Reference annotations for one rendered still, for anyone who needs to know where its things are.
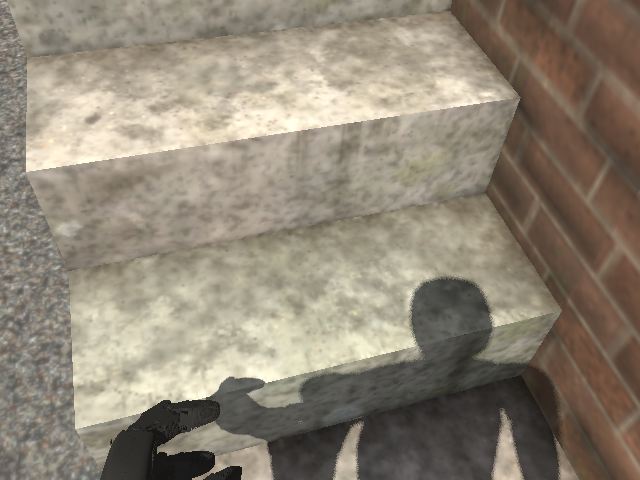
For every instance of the robot left hand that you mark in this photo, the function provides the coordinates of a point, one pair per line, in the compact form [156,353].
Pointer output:
[133,453]

